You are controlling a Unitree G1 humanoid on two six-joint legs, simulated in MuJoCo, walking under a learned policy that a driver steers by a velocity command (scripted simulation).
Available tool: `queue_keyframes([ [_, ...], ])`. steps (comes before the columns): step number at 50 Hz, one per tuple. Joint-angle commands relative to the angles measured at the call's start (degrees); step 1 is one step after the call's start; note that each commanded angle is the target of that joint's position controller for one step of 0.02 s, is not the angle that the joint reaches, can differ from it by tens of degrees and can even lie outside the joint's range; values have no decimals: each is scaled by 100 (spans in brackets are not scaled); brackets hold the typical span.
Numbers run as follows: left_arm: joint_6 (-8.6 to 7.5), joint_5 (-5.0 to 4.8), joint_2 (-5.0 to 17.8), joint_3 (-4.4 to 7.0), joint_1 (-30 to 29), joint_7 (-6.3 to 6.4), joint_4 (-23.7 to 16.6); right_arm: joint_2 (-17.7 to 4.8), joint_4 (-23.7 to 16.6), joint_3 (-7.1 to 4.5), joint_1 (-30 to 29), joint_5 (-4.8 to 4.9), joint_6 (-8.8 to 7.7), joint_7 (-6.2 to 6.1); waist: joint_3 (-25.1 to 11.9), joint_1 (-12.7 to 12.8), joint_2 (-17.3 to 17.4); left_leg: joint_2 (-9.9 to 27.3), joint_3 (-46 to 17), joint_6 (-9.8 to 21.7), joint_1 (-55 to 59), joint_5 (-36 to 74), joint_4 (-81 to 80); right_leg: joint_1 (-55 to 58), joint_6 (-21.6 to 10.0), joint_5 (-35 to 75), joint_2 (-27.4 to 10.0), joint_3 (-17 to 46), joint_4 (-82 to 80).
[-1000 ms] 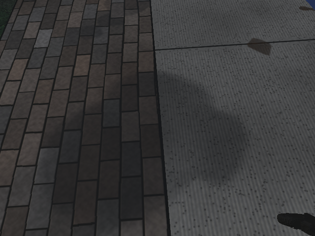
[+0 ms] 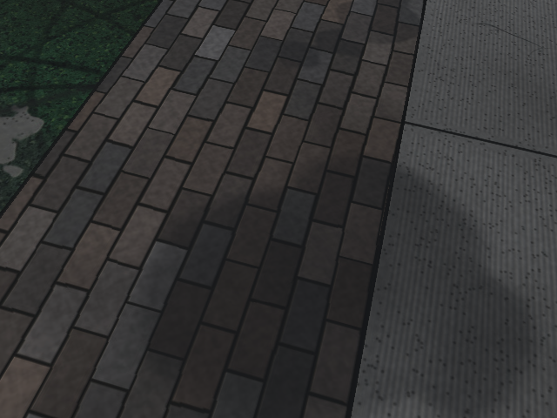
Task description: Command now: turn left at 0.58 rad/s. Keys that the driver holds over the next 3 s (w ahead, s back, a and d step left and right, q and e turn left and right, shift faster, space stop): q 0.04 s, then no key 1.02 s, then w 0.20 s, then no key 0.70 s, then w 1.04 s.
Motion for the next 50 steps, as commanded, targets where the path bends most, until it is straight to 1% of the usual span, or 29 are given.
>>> queue_keyframes([
  [1, -93, -16, 405, 105, 39, 18, -390, -969, -412, -257, -148, 8, -59, -109, -878, 43, 885, 1317, -1499, 1050, 999, 1979, -721, -335, 70, 406, 27, 227, -502],
  [2, -100, -12, 360, 84, -28, 12, -418, -998, -410, -268, -114, 19, -50, -128, -871, 3, 889, 1303, -1572, 1043, 999, 1782, -712, -281, 90, 461, 53, 254, -814],
  [4, -100, -16, 320, 50, -14, -23, -402, -993, -425, -258, -160, 2, -28, -150, -897, -34, 962, 1284, -1590, 1021, 882, 1361, -699, 2, 107, 568, 42, 247, -1294],
  [7, -115, -45, 344, 34, -50, -84, -430, -974, -395, -223, -169, -48, -1, -111, -794, -134, 1074, 1277, -1728, 1024, 495, 968, -685, 531, 61, 533, 44, 175, -1803],
  [9, -145, -63, 368, 30, -48, -126, -458, -944, -358, -184, -171, -57, 19, -75, -724, -169, 1086, 1299, -1897, 1015, 436, 954, -605, 762, -8, 450, 59, 130, -2134],
  [10, -168, -68, 360, 25, -15, -149, -462, -915, -341, -158, -192, -50, 27, -64, -700, -149, 1074, 1296, -1973, 989, 444, 1007, -535, 895, -57, 480, 68, 104, -2399],
  [11, -196, -68, 318, 15, 83, -177, -438, -865, -328, -122, -262, -29, 35, -61, -690, -57, 1032, 1237, -1987, 917, 411, 1063, -425, 1146, -122, 712, 83, 61, -2862],
  [12, -232, -50, 247, -3, 244, -208, -384, -776, -315, -74, -338, 1, 41, -65, -688, 91, 978, 1113, -1936, 773, 292, 1048, -300, 1583, -211, 1271, 99, 0, -3607],
  [13, -263, 23, 295, -10, 294, -219, -388, -632, -250, -18, -174, -6, 22, -71, -695, 114, 798, 923, -1860, 504, 104, 752, -200, 2053, -331, 1991, -95, 187, -4129],
  [14, -274, 130, 648, 32, 365, -193, -456, -442, -232, 48, 47, -114, -20, -75, -834, -39, 84, 523, -1428, 139, -183, -15, 401, 2486, -591, 2958, -923, 942, -4249],
  [15, -253, 196, 811, 33, 97, -197, -418, -394, -219, 29, 333, -87, -60, -63, -728, -446, -875, -81, -659, -156, -347, -1095, 692, 2149, -1281, 3362, -1453, 1553, -4240],
  [16, -267, 172, 424, -73, -119, -214, -486, -606, -185, -1, 194, -155, -71, -86, -718, -309, -904, 98, -507, -365, -34, -1261, 765, 1764, -1609, 2825, -1590, 1747, -4427],
  [17, -286, 144, 298, -125, -225, -228, -485, -686, -176, -42, 33, -139, -61, -95, -618, -267, -827, 165, -459, -407, 120, -914, 621, 1716, -1459, 2374, -1326, 1534, -4417],
  [18, -294, 111, 378, -114, -181, -232, -444, -583, -130, -26, -62, -153, -28, -108, -612, -213, -759, 184, -430, -422, 254, -499, 372, 1721, -1211, 1987, -1046, 1276, -4364],
  [19, -312, 67, 414, -119, -108, -231, -413, -547, -136, -16, -132, -181, 16, -102, -543, -135, -789, 224, -476, -427, 381, -175, 192, 1647, -1039, 1688, -904, 1135, -4350],
  [20, -327, 73, 383, -149, -44, -221, -373, -482, -111, 2, -113, -178, 43, -80, -513, -138, -731, 285, -509, -399, 550, 40, 70, 1523, -893, 1426, -792, 988, -4328],
  [21, -327, 95, 343, -175, 7, -217, -355, -452, -75, 16, -77, -162, 51, -57, -440, -121, -594, 296, -518, -328, 629, 141, 19, 1401, -764, 1138, -644, 816, -4290],
  [22, -321, 99, 328, -189, 29, -220, -378, -506, -3, 1, -15, -130, 41, -42, -339, -65, -337, 295, -551, -220, 496, 126, 9, 1418, -662, 942, -482, 609, -4227],
  [23, -319, 96, 336, -195, 55, -215, -380, -501, 28, -1, -26, -107, 20, -37, -296, -36, -200, 308, -576, -150, 400, 145, -23, 1492, -608, 949, -401, 510, -4111],
  [25, -322, 61, 299, -216, 128, -201, -363, -477, 111, 0, -16, -129, -27, -46, -332, 17, 53, 355, -650, -146, 326, 275, -106, 1635, -617, 1180, -337, 401, -3940],
  [27, -307, 43, 262, -234, 185, -192, -349, -427, 189, 12, 14, -126, -69, -53, -416, 51, 236, 378, -686, -172, 340, 492, -114, 1757, -629, 1474, -284, 323, -3800],
  [30, -282, 41, 215, -258, 217, -198, -312, -397, 295, 20, 64, -109, -96, -70, -461, 63, 350, 388, -708, -183, 366, 590, -113, 1835, -622, 1626, -228, 254, -3717],
  [37, -267, 32, 170, -289, 262, -216, -146, -389, 546, 28, 170, -94, -96, -133, -410, 29, 290, 400, -713, -186, 512, 769, -90, 1803, -587, 1735, -163, 195, -3740],
  [50, -283, 9, 192, -326, 463, -176, 376, -326, 1176, 30, 160, -72, -63, -201, -279, 9, 198, 348, -611, -241, 730, 889, -160, 1754, -575, 1707, -120, 180, -3921],
])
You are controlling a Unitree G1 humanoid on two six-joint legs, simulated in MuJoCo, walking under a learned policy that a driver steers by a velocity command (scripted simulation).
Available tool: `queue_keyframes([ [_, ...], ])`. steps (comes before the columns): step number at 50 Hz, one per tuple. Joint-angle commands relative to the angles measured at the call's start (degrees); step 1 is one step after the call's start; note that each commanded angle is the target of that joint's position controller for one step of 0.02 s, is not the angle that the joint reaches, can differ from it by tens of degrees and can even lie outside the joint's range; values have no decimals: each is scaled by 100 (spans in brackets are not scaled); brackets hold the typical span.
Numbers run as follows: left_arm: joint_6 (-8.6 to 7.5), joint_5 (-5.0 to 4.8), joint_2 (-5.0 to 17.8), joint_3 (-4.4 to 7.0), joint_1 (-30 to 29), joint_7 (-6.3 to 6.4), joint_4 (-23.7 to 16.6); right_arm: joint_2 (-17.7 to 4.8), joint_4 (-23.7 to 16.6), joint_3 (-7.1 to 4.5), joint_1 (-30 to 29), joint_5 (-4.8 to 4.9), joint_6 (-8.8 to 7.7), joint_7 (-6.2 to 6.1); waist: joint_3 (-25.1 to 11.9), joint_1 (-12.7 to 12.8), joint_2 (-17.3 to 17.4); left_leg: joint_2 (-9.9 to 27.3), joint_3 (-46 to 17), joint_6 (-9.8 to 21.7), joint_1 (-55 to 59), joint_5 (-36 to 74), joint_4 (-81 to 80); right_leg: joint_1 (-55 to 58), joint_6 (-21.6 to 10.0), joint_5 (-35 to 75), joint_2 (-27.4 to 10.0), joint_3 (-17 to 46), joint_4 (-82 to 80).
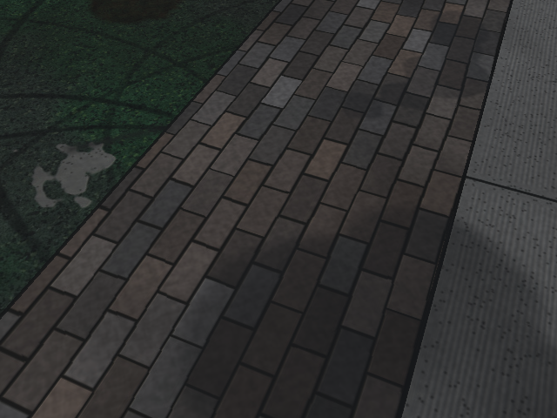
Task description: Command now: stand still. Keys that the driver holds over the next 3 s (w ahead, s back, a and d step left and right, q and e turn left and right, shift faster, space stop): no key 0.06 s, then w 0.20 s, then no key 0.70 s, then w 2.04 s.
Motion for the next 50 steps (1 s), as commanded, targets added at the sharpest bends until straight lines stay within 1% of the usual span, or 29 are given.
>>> queue_keyframes([
  [1, -72, -7, 642, 132, 18, 27, -170, -676, -82, -149, 8, 4, -47, -32, -163, -17, 0, 287, -242, 131, 213, 1254, -392, -190, -68, 870, -309, 315, -554],
  [3, -73, -10, 644, 124, 46, 32, -85, -667, 28, -148, 2, 6, -44, -38, -144, -17, 0, 277, -221, 118, 224, 1240, -413, -190, -76, 851, -306, 318, -585],
  [4, -65, -10, 624, 116, 143, 40, -1, -614, 124, -135, 86, 10, -38, -42, -260, -20, -39, 194, -123, 121, 265, 735, -413, -148, -98, 278, -267, 299, -664],
  [6, -24, -75, 855, 189, 200, 78, 60, -628, 201, -153, 89, 76, -48, -49, 41, 34, -345, -126, 242, 187, -278, -1066, -14, -288, -373, -1736, -369, 635, -937],
  [8, -53, -140, 1129, 266, 556, 113, 155, -536, 37, -125, -228, 115, -216, 0, 465, 190, -893, -158, 597, 197, -1252, -1278, 873, -158, -982, -3180, -1335, 2050, -1779],
  [9, -89, -159, 1274, 321, 614, 133, 195, -505, -76, -108, -438, 138, -339, 45, 727, 226, -1022, 96, 592, 216, -1512, -995, 1291, -276, -1283, -3205, -1862, 2728, -2094],
  [10, -137, -129, 1274, 336, 621, 146, 194, -566, -110, -127, -527, 165, -432, 91, 815, 238, -946, 304, 468, 256, -1770, -1048, 1605, -217, -1410, -2854, -2048, 2939, -2182],
  [11, -174, -114, 1225, 338, 589, 138, 172, -608, -109, -142, -513, 183, -501, 138, 755, 220, -875, 433, 428, 301, -1961, -1250, 1737, 13, -1404, -2442, -2080, 2870, -2163],
  [13, -178, -199, 1186, 349, 372, 102, 80, -582, -58, -134, -398, 213, -603, 225, 557, 99, -745, 511, 552, 381, -1580, -1194, 1043, 138, -1155, -1685, -1793, 2207, -2055],
  [15, -95, -226, 1171, 343, 84, 87, 35, -479, 248, -150, 74, 134, -628, 243, 249, -195, -586, 114, 1014, 280, -27, 283, -187, -417, -836, -258, -1124, 1139, -1487],
  [16, -62, -190, 1093, 319, 192, 86, 72, -533, 423, -199, 437, 88, -591, 232, 8, -299, -538, -74, 1086, 170, 618, 700, -381, -577, -711, 432, -919, 876, -1073],
  [17, -63, -147, 855, 241, 220, 87, 83, -663, 497, -245, 774, 78, -549, 202, -228, -405, -316, 178, 713, 201, 1123, 849, -554, -747, -460, 786, -673, 566, -447],
  [18, -82, 19, 446, 106, 255, 82, -13, -1067, 495, -311, 1122, 68, -500, 133, -532, -407, 841, 1213, -660, 492, 1655, 1766, -933, -1287, -8, -70, -120, 11, 986],
  [19, -91, -36, 388, 106, 338, 148, -128, -1515, 611, -374, 1427, 9, -481, 177, -628, -445, 1790, 2224, -2168, 1394, 1746, 2234, -1306, -1993, 223, -1782, 249, -36, 2077],
  [20, -87, -138, 750, 199, 408, 175, -53, -1184, 496, -271, 1094, 18, -541, 200, -381, -310, 987, 2323, -2197, 1664, 1495, 2299, -1283, -2222, 263, -2083, -16, 378, 3040],
  [21, -84, -194, 858, 244, 404, 157, 1, -1045, 391, -225, 778, 39, -590, 204, -193, -200, 703, 2162, -1676, 1561, 1311, 2620, -1205, -2376, 229, -1782, -143, 492, 3382],
  [23, -43, -125, 787, 275, 352, 162, 106, -842, 256, -132, 280, 61, -598, 202, -137, -11, 454, 1781, -862, 1252, 1113, 3308, -1201, -2286, 244, -1030, -447, 411, 3070],
  [25, -16, -104, 514, 223, 290, 126, 156, -553, 332, -11, 231, -18, -538, 150, -202, 66, 595, 1338, -145, 1075, 795, 4018, -1148, -1671, 335, -457, -484, 231, 2301],
  [27, 6, -113, 363, 159, 114, 116, 141, -743, 379, -22, 220, -63, -469, 93, -322, 39, 615, 1171, 167, 1087, 631, 4432, -1025, -1136, 396, -292, -405, 42, 1495],
  [29, 59, -132, 444, 151, -78, 145, 110, -999, 415, -72, 234, -43, -406, 77, -416, -26, 591, 1257, 104, 1178, 517, 4531, -984, -716, 399, -84, -298, -94, 928],
  [31, 128, -139, 522, 171, -64, 170, 163, -985, 434, -65, 108, 45, -358, 86, -388, 51, 568, 1291, 47, 1156, 368, 4145, -949, -316, 310, 473, -279, -121, 323],
  [33, 161, -25, 662, 212, -17, 191, 234, -841, 538, -35, 222, 129, -352, 125, -274, 147, 344, 1055, 70, 835, 93, 2934, -920, 312, 92, 1751, -349, 17, -574],
  [34, 176, 5, 900, 269, 11, 221, 231, -734, 582, -8, 391, 33, -376, 146, -331, 60, 55, 824, 171, 605, -70, 1996, -846, 700, -32, 2797, -664, 344, -539],
  [35, 180, -43, 1156, 321, -165, 212, 245, -650, 639, -11, 802, -35, -370, 154, -354, -298, -434, 438, 398, 399, -156, 1196, -976, 731, -317, 3124, -729, 392, -163],
  [37, 146, -89, 726, 269, -379, 131, 268, -636, 686, 6, 578, -8, -294, 114, -214, -89, -325, 275, 559, 213, -54, 1011, -868, 531, -345, 2684, -558, 306, -78],
  [39, 79, -59, 640, 260, -423, 92, 340, -648, 683, 6, 488, 21, -216, 56, -286, -62, -272, 300, 571, 209, 32, 1558, -687, 500, -257, 2939, -508, 300, -55],
  [42, 31, -76, 627, 270, -383, 73, 501, -664, 712, 9, 498, -1, -144, 34, -461, -60, -228, 353, 557, 218, 275, 1881, -620, 504, -272, 3168, -492, 274, -9],
  [48, 51, -86, 643, 288, -543, 77, 698, -631, 785, 18, 462, 8, -75, 12, -448, -59, -74, 376, 578, 179, 404, 1755, -610, 407, -307, 2981, -458, 256, -58],
  [50, 85, -129, 621, 309, -452, 80, 835, -585, 865, 14, 591, 47, -57, 7, -481, -73, -61, 237, 714, 271, 342, 343, -577, 353, -334, 1415, -271, 102, 0],
])
Over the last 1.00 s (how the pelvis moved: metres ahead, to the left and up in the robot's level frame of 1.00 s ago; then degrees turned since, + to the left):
0.03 -0.04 0.00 8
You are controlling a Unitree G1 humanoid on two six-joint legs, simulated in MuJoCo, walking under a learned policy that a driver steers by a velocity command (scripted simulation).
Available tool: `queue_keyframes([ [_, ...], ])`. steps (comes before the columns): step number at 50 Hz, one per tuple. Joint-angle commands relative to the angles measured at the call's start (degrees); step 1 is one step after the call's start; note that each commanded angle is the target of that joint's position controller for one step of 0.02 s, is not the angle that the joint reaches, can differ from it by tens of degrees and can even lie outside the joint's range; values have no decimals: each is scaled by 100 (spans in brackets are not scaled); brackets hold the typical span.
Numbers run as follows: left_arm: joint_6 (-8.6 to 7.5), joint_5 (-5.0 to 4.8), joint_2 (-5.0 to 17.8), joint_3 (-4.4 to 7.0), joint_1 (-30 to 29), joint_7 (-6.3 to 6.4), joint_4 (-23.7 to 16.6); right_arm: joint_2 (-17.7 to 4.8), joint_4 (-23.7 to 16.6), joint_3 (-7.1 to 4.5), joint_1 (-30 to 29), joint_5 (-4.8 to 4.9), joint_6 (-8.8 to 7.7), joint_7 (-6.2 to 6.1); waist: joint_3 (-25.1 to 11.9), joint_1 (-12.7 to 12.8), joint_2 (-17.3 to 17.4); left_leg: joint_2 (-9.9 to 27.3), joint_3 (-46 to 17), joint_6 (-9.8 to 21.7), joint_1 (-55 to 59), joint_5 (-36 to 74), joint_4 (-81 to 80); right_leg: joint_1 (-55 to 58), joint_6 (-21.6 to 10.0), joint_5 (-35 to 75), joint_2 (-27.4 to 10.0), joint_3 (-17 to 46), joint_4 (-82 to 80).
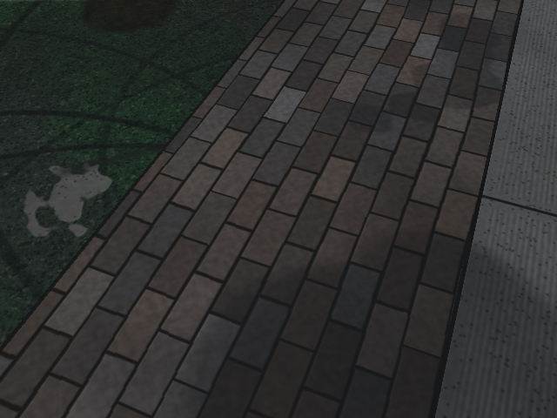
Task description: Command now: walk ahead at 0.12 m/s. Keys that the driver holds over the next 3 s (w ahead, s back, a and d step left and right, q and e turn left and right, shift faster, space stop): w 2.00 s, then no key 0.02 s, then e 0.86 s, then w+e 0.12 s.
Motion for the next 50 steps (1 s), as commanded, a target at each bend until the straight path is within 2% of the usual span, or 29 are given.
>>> queue_keyframes([
  [1, -7, -64, 707, 174, 80, 20, -55, -551, -44, -107, 409, 52, 0, -24, -306, -16, -50, 94, -88, 234, -666, -146, -189, 545, -400, -72, -95, 169, -48],
  [3, -67, -73, 668, 167, -1, 13, -91, -561, -134, -107, 375, 98, -86, -31, 364, -15, 77, 269, -432, 487, -1157, -1584, -294, -153, -471, -1898, -90, 347, -132],
  [5, -264, -114, 589, 137, -156, -42, -174, -623, -134, -113, 667, 160, -276, -28, 788, -141, 194, 611, -975, 772, -1007, -1897, -482, -886, -498, -1999, -83, 400, 91],
  [7, -497, -127, 402, 90, -480, -157, -362, -1006, -21, -226, 1066, 204, -455, -1, 899, -239, 857, 1462, -2088, 1215, -217, -1247, -997, -1762, -377, -970, 115, -104, 994],
  [8, -580, -119, 408, 88, -562, -209, -439, -1091, -16, -266, 1051, 196, -510, 14, 957, -182, 963, 1891, -2456, 1384, 82, -411, -1003, -2090, -379, -671, 26, -213, 1198],
  [9, -635, -116, 431, 95, -588, -255, -460, -986, -45, -254, 1066, 180, -548, 36, 898, -167, 837, 1994, -2460, 1400, 241, 424, -841, -2139, -421, -714, -47, -180, 1188],
  [11, -653, -161, 435, 136, 83, -323, -253, -923, -215, -246, 699, 161, -535, 88, 575, 242, 702, 1725, -1824, 1138, -140, 1269, -390, -1007, -545, -629, 18, -261, 502],
  [12, -645, -178, 665, 263, 1058, -329, 88, -900, -443, -222, 148, 132, -530, 110, 204, 761, 452, 1153, -1112, 809, -998, 2165, 366, 635, -716, -147, 79, -12, -43],
  [13, -665, -167, 1416, 505, 2012, -332, 392, -670, -779, -156, -196, 124, -594, 110, -132, 1041, -836, 93, -42, 217, -2238, 2590, 2526, 2027, -1211, 257, -779, 1861, -731],
  [14, -647, -83, 1338, 423, 2427, -356, 475, -414, -818, -92, 16, 77, -695, 102, -584, 963, -1643, -285, -307, -4, -3474, -820, 4182, 3066, -1638, 900, -1876, 3747, -1478],
  [15, -678, -16, 811, 240, 2016, -352, 382, -609, -846, -155, -63, 242, -762, 141, -252, 697, -903, -60, -863, 159, -3981, -1018, 4834, 2800, -1586, 1253, -2082, 3604, -1414],
  [16, -688, -8, 626, 167, 1572, -349, 226, -598, -806, -166, -9, 341, -764, 180, 11, 474, -566, 202, -812, 278, -4052, -604, 4950, 2454, -1472, 1658, -1942, 2853, -1407],
  [18, -659, -8, 440, 60, 1274, -346, 132, -596, -808, -243, -54, 249, -719, 191, 219, 247, -262, 632, -518, 338, -3938, 238, 4329, 2015, -1143, 2175, -1519, 1662, -1587],
  [19, -615, 14, 393, 33, 1286, -323, 140, -553, -819, -268, -40, 203, -673, 207, 198, 197, -407, 712, -373, 288, -3677, 467, 4054, 1819, -1022, 2283, -1297, 1298, -1697],
  [21, -555, 28, 486, 22, 1473, -240, 195, -350, -887, -260, -183, 156, -594, 241, 231, 183, -436, 722, -133, 103, -3580, 784, 3633, 1614, -1017, 2474, -1151, 970, -1917],
  [25, -502, 63, 764, 51, 1525, -70, 156, -126, -1364, -167, -1263, 129, -565, 222, 537, 338, -395, 582, 117, -140, -3400, 1691, 1843, 1067, -994, 2354, -983, 550, -2319],
  [30, -486, -45, 810, 118, 1930, -35, 285, -253, -1674, -151, -1973, 188, -591, 327, 696, 411, -491, 406, 106, 73, -3096, 2242, 671, 1457, -981, 2223, -1274, 440, -2435],
  [33, -422, -29, 938, 193, 1756, -22, 225, -549, -1687, -271, -1696, 188, -641, 394, 289, 50, -572, 216, 129, 362, -2559, 1899, 482, 2070, -828, 3845, -1462, 327, -1758],
  [35, -322, 33, 948, 202, 1588, -23, 149, -902, -1318, -487, -398, 189, -613, 347, -595, -640, -680, -131, 363, 623, -874, 1701, 479, 1943, -641, 5315, -1219, 99, -156],
  [36, -306, 83, 840, 136, 1548, -34, 49, -1138, -1051, -592, 625, 161, -581, 294, -1221, -1044, -510, 382, -208, 878, 791, 1559, 617, 851, -494, 4340, -987, 29, 1293],
  [37, -388, 46, 81, -71, 2282, -108, -18, -1604, -876, -700, 1360, 10, -566, 284, -2198, -721, 885, 1945, -3034, 1835, 2834, -22, 151, -1381, -107, 1148, 57, -94, 3724],
  [38, -558, -41, 221, -65, 2073, -159, 33, -1175, -872, -542, 1193, 33, -580, 320, -2319, -753, 1051, 2272, -4557, 1900, 2710, -669, -935, -2065, -216, -1702, 322, 782, 4676],
  [39, -665, -230, 710, 80, 1512, -185, -203, -923, -937, -445, 582, 83, -629, 334, -1256, -588, 910, 2103, -3811, 1592, 1836, -772, -1128, -2624, -337, -1452, -19, 785, 5009],
  [40, -713, -271, 819, 100, 1161, -157, -314, -724, -1068, -373, 13, 75, -666, 349, -677, -381, 454, 1912, -2968, 1421, 862, -295, -1295, -2517, -399, -899, -359, 625, 4775],
  [41, -704, -200, 780, 139, 1028, -106, -333, -575, -1097, -325, -321, 21, -705, 384, -340, -173, 181, 1695, -2343, 1305, 48, 298, -1464, -2271, -381, -498, -593, 513, 4393],
  [42, -627, -126, 701, 176, 1168, -67, -290, -438, -1099, -277, -487, -29, -744, 407, -257, 56, 266, 1455, -1846, 1179, -467, 693, -1612, -1857, -370, -246, -795, 543, 4092],
  [44, -471, -87, 433, 157, 1382, -44, -241, -428, -1007, -263, -447, -20, -756, 425, -206, 222, 372, 1299, -1403, 1223, -1005, 956, -1853, -1486, -281, -161, -900, 481, 3760],
  [47, -385, -21, 515, 196, 802, 2, -500, -709, -854, -314, -88, -21, -765, 301, 86, 163, 285, 1274, -1104, 1342, -1117, 1112, -2130, -2041, -53, 434, -1003, 402, 2990],
  [50, -425, 24, 505, 210, 183, -21, -713, -809, -764, -330, 282, -2, -722, 180, 146, -14, 209, 1232, -888, 1257, -729, 1418, -2147, -2479, 89, 1390, -963, 358, 1939],
])
Over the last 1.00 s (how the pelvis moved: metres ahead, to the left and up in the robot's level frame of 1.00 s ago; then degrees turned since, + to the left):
0.13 0.03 0.00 0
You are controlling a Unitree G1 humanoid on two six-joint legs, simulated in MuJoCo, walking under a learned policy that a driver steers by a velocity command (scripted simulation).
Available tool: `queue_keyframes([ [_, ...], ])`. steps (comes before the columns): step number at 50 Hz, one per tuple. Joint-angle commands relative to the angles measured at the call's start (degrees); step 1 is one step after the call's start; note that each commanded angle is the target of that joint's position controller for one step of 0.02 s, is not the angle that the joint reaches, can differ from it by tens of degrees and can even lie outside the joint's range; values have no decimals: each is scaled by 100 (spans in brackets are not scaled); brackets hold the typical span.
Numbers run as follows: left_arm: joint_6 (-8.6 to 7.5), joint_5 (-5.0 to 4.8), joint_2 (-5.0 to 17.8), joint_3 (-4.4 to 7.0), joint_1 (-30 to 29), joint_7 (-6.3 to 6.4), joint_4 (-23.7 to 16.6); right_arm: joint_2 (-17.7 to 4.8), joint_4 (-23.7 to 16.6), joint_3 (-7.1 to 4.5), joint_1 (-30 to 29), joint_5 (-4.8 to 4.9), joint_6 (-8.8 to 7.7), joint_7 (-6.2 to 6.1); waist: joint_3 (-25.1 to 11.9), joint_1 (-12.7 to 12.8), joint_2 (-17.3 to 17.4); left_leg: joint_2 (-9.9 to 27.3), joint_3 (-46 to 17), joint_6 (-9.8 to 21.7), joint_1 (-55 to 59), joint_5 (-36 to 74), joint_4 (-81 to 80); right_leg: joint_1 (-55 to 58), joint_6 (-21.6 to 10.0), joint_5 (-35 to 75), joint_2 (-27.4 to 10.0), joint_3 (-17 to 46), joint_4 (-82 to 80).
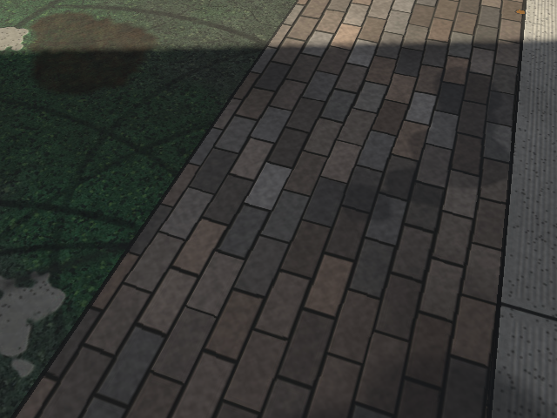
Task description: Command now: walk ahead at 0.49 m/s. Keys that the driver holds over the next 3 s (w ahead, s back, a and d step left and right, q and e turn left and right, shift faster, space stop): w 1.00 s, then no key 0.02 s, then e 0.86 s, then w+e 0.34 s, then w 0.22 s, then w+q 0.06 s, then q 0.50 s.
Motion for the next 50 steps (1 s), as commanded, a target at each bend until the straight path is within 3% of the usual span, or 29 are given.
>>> queue_keyframes([
  [1, -46, 29, 257, 60, -135, -20, -290, -906, -352, -155, -208, 32, -71, -125, 249, 166, 492, 1548, -1027, 833, -391, 223, -1010, -66, 133, 971, -28, -7, -939],
  [6, -102, -45, 145, -36, -1045, -160, -558, -984, -146, -176, 372, 114, 18, -166, 375, -150, 492, 1625, -759, 724, 186, 334, -814, 111, 134, 1302, 253, -235, -2105],
  [9, -149, -72, 252, -39, -1259, -267, -728, -1034, -55, -221, 511, 139, 113, -180, 401, -113, 534, 1917, -833, 642, 795, 575, -453, 70, -48, 776, 307, -174, -2457],
  [11, -185, -84, 430, 17, -964, -306, -703, -1120, -78, -261, 402, 144, 174, -190, 227, 121, 672, 2015, -863, 531, 997, 1308, -61, 581, -208, 342, 446, -275, -2592],
  [12, -199, -78, 580, 101, -472, -302, -578, -1132, -121, -260, 252, 140, 207, -188, -65, 435, 699, 1873, -708, 425, 960, 2268, 550, 1307, -330, 267, 629, -441, -2723],
  [13, -199, -64, 864, 256, 502, -265, -263, -973, -165, -201, 239, 103, 235, -185, -689, 837, 578, 1534, -455, 268, 612, 2762, 1717, 2632, -508, 324, 724, -497, -2711],
  [14, -183, 12, 1347, 380, 1571, -213, -46, -724, -329, -83, 371, -21, 231, -189, -1632, 1095, -206, 1131, -131, 45, -568, 1248, 3648, 4386, -898, 372, -404, 827, -2586],
  [15, -158, 30, 1618, 426, 1817, -272, 101, 12, -326, 106, 1019, 38, 92, -123, -2173, 687, -1746, 50, -361, -271, -2793, -2353, 5356, 6010, -1749, -908, -1417, 3552, -3451],
  [16, -186, -6, 1008, 251, 1614, -292, 19, -669, -288, -33, 613, 185, -38, -113, -1836, 874, -971, 342, -1084, -155, -3431, -2531, 6030, 5784, -1538, -1470, -1263, 3670, -3797],
  [17, -213, -3, 764, 172, 1104, -276, -98, -929, -447, -105, 95, 304, -123, -99, -1101, 791, -688, 626, -986, -36, -3746, -1981, 6075, 5088, -1294, -1113, -1106, 2800, -3845],
  [18, -223, 32, 649, 121, 639, -278, -205, -904, -478, -106, -144, 278, -140, -139, -738, 610, -207, 942, -825, -42, -3511, -1424, 5839, 4321, -1194, -409, -905, 2149, -3967],
  [19, -228, 70, 504, 83, 386, -287, -238, -864, -486, -145, -274, 188, -113, -169, -445, 476, -88, 1119, -784, -80, -3296, -1086, 5499, 3706, -1160, 97, -714, 1678, -4125],
  [21, -244, 125, 351, 36, 342, -302, -176, -652, -456, -153, -116, 154, 19, -162, -369, 248, -240, 1292, -786, -129, -2774, -773, 5130, 3178, -1133, 542, -487, 1179, -4418],
  [25, -244, 80, 624, 100, 696, -189, 6, -554, -641, -164, -590, 80, 143, -179, -52, 256, -52, 1359, -680, -353, -3260, -123, 4216, 3093, -1257, 1182, -458, 686, -4738],
  [31, -157, 18, 664, 88, 1160, -70, 190, -375, -966, -91, -1726, 98, 80, -88, 233, 571, -99, 1096, -377, -418, -3128, 1347, 2298, 3225, -1022, 1025, -172, 45, -4906],
  [36, -26, -29, 723, 135, 1572, -38, 438, -424, -1244, -50, -2375, 151, 11, 69, 442, 694, -105, 966, -385, -240, -3319, 1013, 1627, 4140, -1000, 1288, -553, 67, -4553],
  [39, 51, -41, 851, 196, 1389, -5, 422, -658, -1222, -134, -2028, 159, -29, 130, 156, 364, -255, 738, -239, -15, -2597, 419, 1458, 4461, -844, 2603, -674, 39, -3955],
  [40, 82, -42, 874, 202, 1252, -3, 391, -806, -1078, -222, -1501, 146, -31, 116, -183, 49, -307, 536, -61, 99, -1789, 385, 1380, 4389, -753, 3525, -548, -91, -3340],
  [41, 110, -17, 746, 150, 1195, -4, 347, -1063, -764, -366, -539, 132, -20, 77, -761, -370, -198, 468, -26, 265, -441, 527, 1383, 3957, -592, 3711, -232, -302, -2236],
  [42, 107, 95, 556, 54, 1301, -2, 212, -1479, -549, -479, 494, 59, 0, 15, -1601, -630, 505, 1560, -1310, 630, 1361, 559, 1545, 2654, -399, 1901, 152, -541, -397],
  [43, -25, 62, -246, -159, 2016, -79, 232, -1709, -428, -503, 706, 56, 20, 57, -2237, -171, 1983, 2712, -4079, 1524, 3011, -658, 765, 449, -82, -2280, 1258, -256, 1431],
  [44, -163, -82, 376, -31, 1572, -109, 253, -1168, -480, -344, 565, 106, 3, 68, -1951, -387, 1331, 2557, -4303, 1298, 2787, -1310, 349, -176, -205, -2611, 993, 486, 2076],
  [45, -251, -217, 651, 49, 1036, -127, 66, -966, -573, -278, 58, 108, -24, 49, -1154, -294, 1111, 2410, -3471, 1062, 2039, -1101, 226, -524, -304, -2102, 711, 360, 2120],
  [46, -275, -204, 647, 54, 766, -88, 14, -852, -677, -229, -412, 70, -42, 51, -725, -103, 608, 2221, -2835, 948, 1182, -535, 62, -309, -304, -1532, 392, 195, 1862],
  [47, -249, -114, 615, 99, 642, -52, 8, -702, -707, -189, -678, 13, -59, 66, -414, 54, 476, 2040, -2369, 901, 485, -45, -109, -69, -272, -1194, 211, 146, 1535],
  [48, -176, -82, 519, 114, 771, -46, 33, -585, -692, -147, -772, -45, -80, 76, -375, 244, 603, 1890, -2055, 843, 74, 198, -269, 308, -266, -971, 59, 194, 1331],
  [50, -45, -67, 287, 99, 899, -33, 67, -599, -609, -145, -691, -14, -96, 75, -278, 366, 653, 1771, -1687, 892, -287, 387, -540, 517, -197, -849, -21, 135, 971],
])
Over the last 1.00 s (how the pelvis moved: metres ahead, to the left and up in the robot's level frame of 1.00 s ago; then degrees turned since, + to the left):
0.40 0.02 0.01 0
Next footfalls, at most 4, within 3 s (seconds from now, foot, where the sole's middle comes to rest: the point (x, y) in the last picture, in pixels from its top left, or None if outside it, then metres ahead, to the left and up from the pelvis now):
0.26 right None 0.33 -0.17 -0.78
0.82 left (249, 364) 0.65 0.07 -0.78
1.34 right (325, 292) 0.86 -0.15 -0.78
1.80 left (245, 288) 0.88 0.08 -0.78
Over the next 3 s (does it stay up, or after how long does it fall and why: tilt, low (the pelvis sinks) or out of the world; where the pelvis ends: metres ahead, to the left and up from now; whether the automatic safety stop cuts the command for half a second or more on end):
stays up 1.02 -0.28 -0.02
